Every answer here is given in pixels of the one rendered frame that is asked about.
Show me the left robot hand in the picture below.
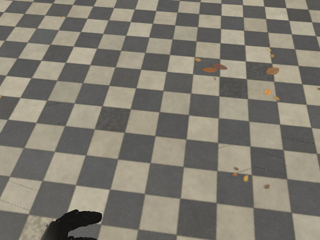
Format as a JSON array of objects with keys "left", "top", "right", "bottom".
[{"left": 41, "top": 209, "right": 102, "bottom": 240}]

